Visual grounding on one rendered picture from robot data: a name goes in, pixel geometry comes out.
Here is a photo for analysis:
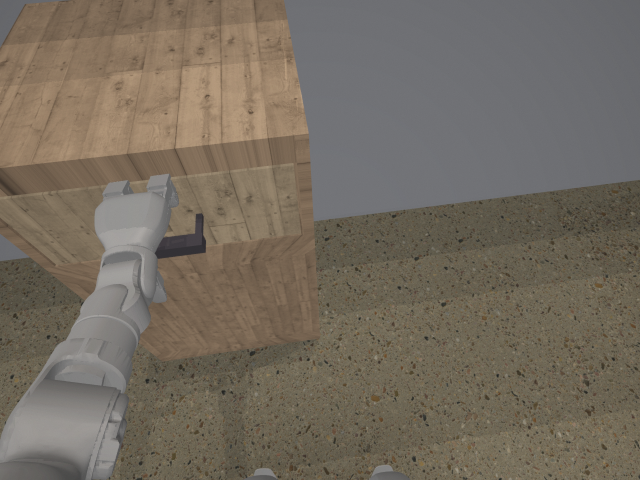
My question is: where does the robot left hand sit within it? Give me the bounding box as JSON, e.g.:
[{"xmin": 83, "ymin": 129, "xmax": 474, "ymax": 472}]
[{"xmin": 94, "ymin": 174, "xmax": 179, "ymax": 303}]

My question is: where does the drawer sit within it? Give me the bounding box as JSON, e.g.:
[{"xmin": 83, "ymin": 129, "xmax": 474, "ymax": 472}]
[{"xmin": 0, "ymin": 163, "xmax": 301, "ymax": 265}]

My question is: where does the cabinet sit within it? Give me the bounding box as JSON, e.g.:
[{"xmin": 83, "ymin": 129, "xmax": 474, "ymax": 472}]
[{"xmin": 0, "ymin": 0, "xmax": 320, "ymax": 362}]

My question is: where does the robot left shin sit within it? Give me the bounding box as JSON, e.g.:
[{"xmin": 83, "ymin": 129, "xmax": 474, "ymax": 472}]
[{"xmin": 254, "ymin": 468, "xmax": 276, "ymax": 478}]

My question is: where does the left robot upper arm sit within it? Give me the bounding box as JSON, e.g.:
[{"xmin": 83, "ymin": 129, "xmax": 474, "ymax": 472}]
[{"xmin": 0, "ymin": 379, "xmax": 129, "ymax": 480}]

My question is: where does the robot right shin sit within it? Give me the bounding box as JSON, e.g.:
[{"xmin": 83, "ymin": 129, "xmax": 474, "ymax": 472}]
[{"xmin": 371, "ymin": 465, "xmax": 393, "ymax": 477}]

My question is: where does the robot shin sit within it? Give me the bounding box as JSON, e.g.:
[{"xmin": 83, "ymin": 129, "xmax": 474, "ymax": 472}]
[
  {"xmin": 254, "ymin": 468, "xmax": 276, "ymax": 478},
  {"xmin": 371, "ymin": 465, "xmax": 393, "ymax": 477}
]

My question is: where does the left robot forearm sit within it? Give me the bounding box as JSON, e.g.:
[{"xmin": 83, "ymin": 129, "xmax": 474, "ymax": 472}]
[{"xmin": 0, "ymin": 245, "xmax": 158, "ymax": 463}]

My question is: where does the handle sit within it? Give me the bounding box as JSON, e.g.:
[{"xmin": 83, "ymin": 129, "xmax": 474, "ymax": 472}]
[{"xmin": 155, "ymin": 213, "xmax": 206, "ymax": 259}]

